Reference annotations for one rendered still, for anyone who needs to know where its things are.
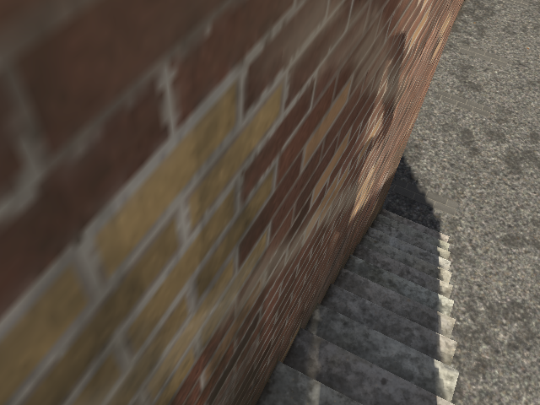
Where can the stairs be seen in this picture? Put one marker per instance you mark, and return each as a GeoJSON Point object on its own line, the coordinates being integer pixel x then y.
{"type": "Point", "coordinates": [381, 335]}

